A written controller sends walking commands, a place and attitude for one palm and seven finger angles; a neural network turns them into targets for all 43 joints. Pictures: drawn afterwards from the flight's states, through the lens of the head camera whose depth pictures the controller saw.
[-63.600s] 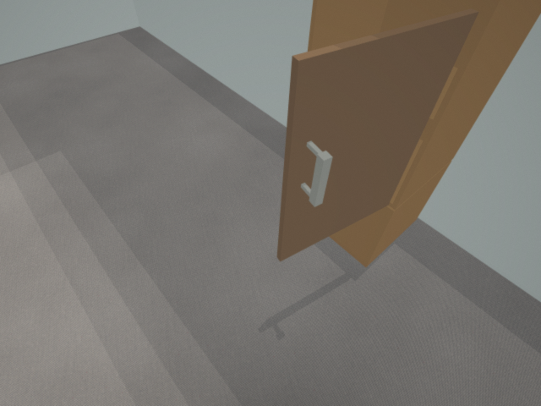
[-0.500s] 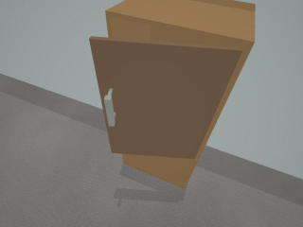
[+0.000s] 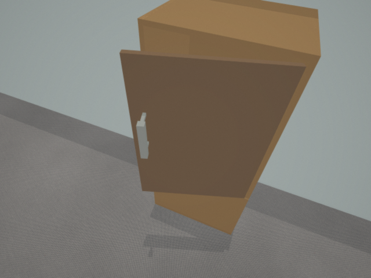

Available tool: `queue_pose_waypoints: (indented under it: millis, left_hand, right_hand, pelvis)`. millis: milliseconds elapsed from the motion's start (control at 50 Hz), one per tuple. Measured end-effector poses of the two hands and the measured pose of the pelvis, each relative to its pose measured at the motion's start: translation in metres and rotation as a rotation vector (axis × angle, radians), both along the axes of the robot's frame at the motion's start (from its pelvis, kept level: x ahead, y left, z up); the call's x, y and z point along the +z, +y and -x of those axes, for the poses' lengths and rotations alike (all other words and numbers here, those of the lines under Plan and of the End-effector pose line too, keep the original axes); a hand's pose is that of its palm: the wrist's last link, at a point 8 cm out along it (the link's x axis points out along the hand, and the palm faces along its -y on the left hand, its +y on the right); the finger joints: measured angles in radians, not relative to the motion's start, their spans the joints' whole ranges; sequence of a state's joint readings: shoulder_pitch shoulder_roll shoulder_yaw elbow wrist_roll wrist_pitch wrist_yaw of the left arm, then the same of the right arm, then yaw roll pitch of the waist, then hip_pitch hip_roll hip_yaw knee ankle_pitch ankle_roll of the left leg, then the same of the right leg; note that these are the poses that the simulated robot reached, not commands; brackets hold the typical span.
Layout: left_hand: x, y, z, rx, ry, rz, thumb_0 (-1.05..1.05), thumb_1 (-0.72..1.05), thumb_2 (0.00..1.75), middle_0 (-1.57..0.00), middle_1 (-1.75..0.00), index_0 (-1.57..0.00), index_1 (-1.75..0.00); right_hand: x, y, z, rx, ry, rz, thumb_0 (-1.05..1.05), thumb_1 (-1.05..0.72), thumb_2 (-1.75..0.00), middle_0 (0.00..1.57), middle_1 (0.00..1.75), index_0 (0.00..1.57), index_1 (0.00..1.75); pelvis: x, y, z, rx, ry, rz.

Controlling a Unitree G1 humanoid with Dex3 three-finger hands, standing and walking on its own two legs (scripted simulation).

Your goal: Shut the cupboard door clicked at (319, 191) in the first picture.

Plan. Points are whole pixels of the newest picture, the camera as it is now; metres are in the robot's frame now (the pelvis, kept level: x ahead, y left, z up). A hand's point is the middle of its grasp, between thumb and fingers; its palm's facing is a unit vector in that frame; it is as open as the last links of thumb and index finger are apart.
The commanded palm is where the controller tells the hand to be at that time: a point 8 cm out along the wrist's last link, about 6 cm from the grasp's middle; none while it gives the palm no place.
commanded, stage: come to a stop and stand still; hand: left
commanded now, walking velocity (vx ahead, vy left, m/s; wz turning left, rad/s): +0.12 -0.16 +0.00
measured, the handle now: (144, 136) +0.49 +0.16 +0.01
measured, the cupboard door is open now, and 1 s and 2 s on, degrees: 19 19 19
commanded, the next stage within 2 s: look again from close up in 1.02 s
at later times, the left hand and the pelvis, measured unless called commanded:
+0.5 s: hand out of the picture +0.05 +0.14 -0.18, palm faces +0.03 -0.97 -0.22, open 7.3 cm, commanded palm none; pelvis +0.03 -0.04 -0.01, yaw +0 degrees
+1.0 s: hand out of the picture +0.07 +0.15 -0.18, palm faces +0.00 -0.98 -0.21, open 7.3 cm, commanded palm none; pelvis +0.03 -0.03 +0.00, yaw -1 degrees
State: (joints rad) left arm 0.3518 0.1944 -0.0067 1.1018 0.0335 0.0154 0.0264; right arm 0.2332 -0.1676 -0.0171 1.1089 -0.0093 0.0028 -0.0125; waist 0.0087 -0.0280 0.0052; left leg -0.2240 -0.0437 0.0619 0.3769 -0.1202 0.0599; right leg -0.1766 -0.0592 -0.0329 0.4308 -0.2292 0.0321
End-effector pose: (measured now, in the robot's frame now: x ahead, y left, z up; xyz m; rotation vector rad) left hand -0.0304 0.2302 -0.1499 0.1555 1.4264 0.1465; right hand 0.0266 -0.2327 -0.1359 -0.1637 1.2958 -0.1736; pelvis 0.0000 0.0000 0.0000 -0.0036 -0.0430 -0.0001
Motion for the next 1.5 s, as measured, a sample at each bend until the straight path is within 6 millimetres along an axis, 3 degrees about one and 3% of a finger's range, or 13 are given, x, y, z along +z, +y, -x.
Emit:
queue_pose_waypoints:
  millis: [100,240,320,420,500,720,1020,1320,1500]
  left_hand:
    - [0.000,-0.014,0.011,0.005,0.051,0.014,0.00,0.91,0.90,-0.20,-0.30,-0.20,-0.30]
    - [-0.002,-0.043,0.015,0.002,0.061,0.002,0.00,0.91,0.90,-0.20,-0.30,-0.20,-0.30]
    - [-0.005,-0.051,-0.005,0.015,0.004,0.008,0.00,0.91,0.90,-0.20,-0.30,-0.20,-0.30]
    - [-0.003,-0.057,-0.047,0.005,-0.078,0.013,0.00,0.91,0.90,-0.20,-0.30,-0.20,-0.30]
    - [0.004,-0.045,-0.069,-0.002,-0.116,-0.031,0.02,0.93,0.90,-0.20,-0.30,-0.21,-0.30]
    - [0.008,-0.025,-0.095,-0.034,-0.140,-0.073,0.00,0.91,0.90,-0.20,-0.30,-0.20,-0.30]
    - [0.006,-0.036,-0.088,-0.041,-0.132,-0.016,0.00,0.92,0.90,-0.20,-0.30,-0.21,-0.30]
    - [0.006,-0.037,-0.066,-0.024,-0.047,-0.001,0.00,0.91,0.90,-0.20,-0.30,-0.20,-0.30]
    - [0.005,-0.040,-0.065,-0.014,-0.024,0.004,0.00,0.91,0.90,-0.20,-0.30,-0.20,-0.30]
  right_hand:
    - [-0.006,-0.004,0.019,-0.046,0.043,-0.015,0.00,-0.91,-0.90,0.20,0.30,0.20,0.30]
    - [-0.019,-0.028,0.034,-0.049,0.087,-0.031,0.00,-0.91,-0.90,0.20,0.30,0.20,0.30]
    - [-0.025,-0.026,0.030,-0.037,0.084,-0.046,0.00,-0.91,-0.90,0.20,0.30,0.19,0.30]
    - [-0.022,-0.010,0.020,-0.021,0.071,-0.081,0.01,-0.92,-0.90,0.19,0.30,0.19,0.30]
    - [-0.022,-0.009,0.017,-0.018,0.095,-0.088,0.02,-0.94,-0.90,0.20,0.30,0.20,0.30]
    - [-0.021,-0.024,-0.005,-0.021,0.056,-0.046,0.02,-0.93,-0.90,0.20,0.30,0.20,0.30]
    - [-0.008,-0.029,-0.032,0.012,-0.022,-0.018,0.01,-0.93,-0.90,0.20,0.30,0.20,0.30]
    - [-0.009,-0.022,-0.012,0.012,0.070,-0.029,0.00,-0.92,-0.90,0.20,0.30,0.20,0.30]
    - [-0.010,-0.016,-0.004,0.002,0.110,-0.041,0.01,-0.92,-0.90,0.20,0.30,0.20,0.30]
  pelvis:
    - [-0.001,-0.010,-0.002,-0.016,0.006,-0.007]
    - [-0.011,-0.031,-0.004,-0.018,0.018,0.014]
    - [-0.015,-0.033,-0.013,0.003,0.022,0.038]
    - [-0.010,-0.037,-0.023,-0.005,0.018,0.003]
    - [-0.008,-0.038,-0.027,-0.008,0.025,-0.008]
    - [-0.010,-0.035,-0.025,-0.022,0.035,-0.022]
    - [-0.004,-0.033,-0.025,-0.024,0.026,-0.012]
    - [0.000,-0.031,-0.031,-0.019,0.028,-0.009]
    - [0.001,-0.031,-0.037,-0.016,0.029,-0.010]
